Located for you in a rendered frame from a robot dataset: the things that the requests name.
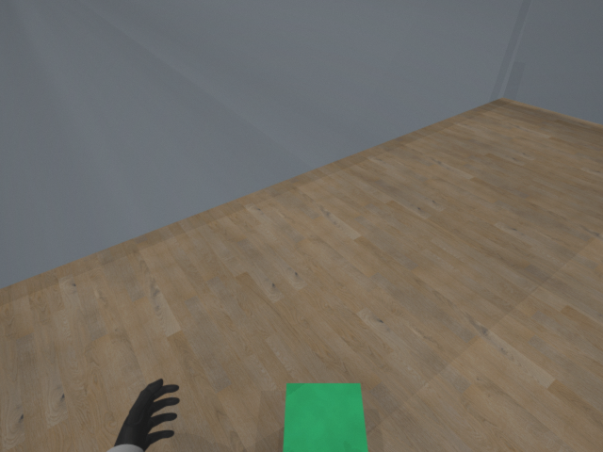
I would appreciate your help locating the carton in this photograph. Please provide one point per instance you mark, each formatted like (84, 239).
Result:
(324, 417)

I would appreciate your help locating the left robot hand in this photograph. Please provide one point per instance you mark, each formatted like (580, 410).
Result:
(139, 422)

